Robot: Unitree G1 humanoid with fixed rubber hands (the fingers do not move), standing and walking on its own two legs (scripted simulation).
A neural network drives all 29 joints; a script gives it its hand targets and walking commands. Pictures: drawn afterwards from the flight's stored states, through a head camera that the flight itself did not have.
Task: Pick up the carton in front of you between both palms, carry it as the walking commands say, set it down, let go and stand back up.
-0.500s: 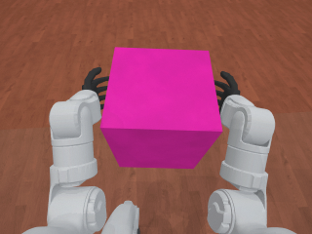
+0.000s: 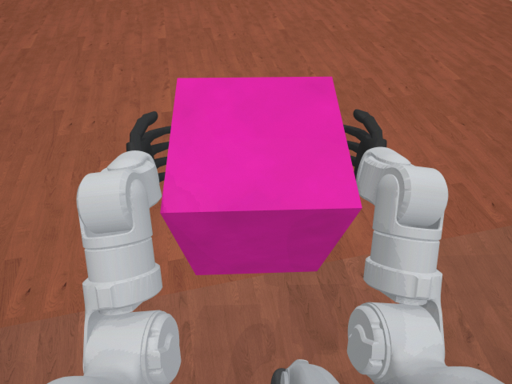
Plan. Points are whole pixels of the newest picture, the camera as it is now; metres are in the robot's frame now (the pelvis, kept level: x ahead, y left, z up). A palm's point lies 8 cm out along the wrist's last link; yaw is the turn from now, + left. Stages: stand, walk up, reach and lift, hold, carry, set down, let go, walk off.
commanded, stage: carry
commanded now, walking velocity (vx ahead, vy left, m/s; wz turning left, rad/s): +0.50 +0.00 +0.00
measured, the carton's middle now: (256, 187) +0.37 -0.01 +0.11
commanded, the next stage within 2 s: none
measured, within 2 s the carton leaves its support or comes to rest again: neither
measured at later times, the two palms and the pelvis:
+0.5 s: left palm (172, 37) +0.69 +0.15 +0.20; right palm (325, 45) +0.66 -0.15 +0.19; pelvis +0.32 +0.02 +0.05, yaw -1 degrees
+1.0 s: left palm out of the picture +0.97 +0.15 +0.25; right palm out of the picture +1.00 -0.15 +0.25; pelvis +0.64 -0.02 +0.10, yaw +1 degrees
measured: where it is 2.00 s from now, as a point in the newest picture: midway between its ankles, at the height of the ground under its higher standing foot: (242, 148)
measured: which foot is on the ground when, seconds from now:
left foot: down 0.00-0.02, up 0.04-0.40, down 0.42-0.84, up 0.86-1.00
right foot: down 0.00-0.44, up 0.46-0.78, down 0.80-1.00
